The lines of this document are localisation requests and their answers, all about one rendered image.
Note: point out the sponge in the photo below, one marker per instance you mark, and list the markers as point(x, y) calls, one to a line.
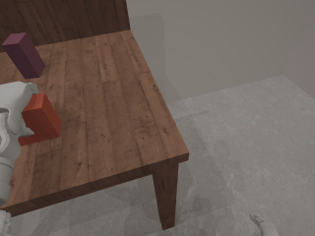
point(40, 116)

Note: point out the right robot hand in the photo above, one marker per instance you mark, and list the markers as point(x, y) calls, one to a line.
point(266, 228)

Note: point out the table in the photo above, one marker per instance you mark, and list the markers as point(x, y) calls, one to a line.
point(115, 125)

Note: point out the left robot upper arm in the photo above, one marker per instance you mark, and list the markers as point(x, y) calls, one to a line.
point(5, 222)

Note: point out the left robot hand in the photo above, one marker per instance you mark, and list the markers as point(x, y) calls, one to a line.
point(18, 95)

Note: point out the left robot forearm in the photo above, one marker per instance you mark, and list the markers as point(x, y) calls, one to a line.
point(10, 148)

